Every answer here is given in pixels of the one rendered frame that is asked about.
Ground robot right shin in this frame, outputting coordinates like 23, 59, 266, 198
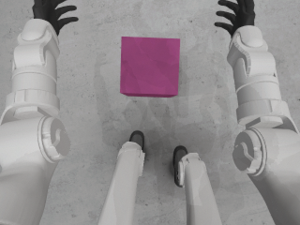
177, 153, 206, 177

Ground left robot upper arm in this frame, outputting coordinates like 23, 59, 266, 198
0, 115, 70, 225

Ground robot right hand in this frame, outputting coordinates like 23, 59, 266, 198
214, 0, 256, 38

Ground right robot upper arm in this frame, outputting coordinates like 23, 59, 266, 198
232, 127, 300, 225

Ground left robot forearm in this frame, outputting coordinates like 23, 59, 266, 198
0, 19, 60, 126

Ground robot left hand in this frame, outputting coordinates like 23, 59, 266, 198
32, 0, 79, 36

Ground left robot thigh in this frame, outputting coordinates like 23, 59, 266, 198
97, 146, 145, 225

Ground right robot forearm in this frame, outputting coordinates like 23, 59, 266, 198
227, 25, 300, 136

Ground carton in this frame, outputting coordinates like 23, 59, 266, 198
120, 37, 180, 98

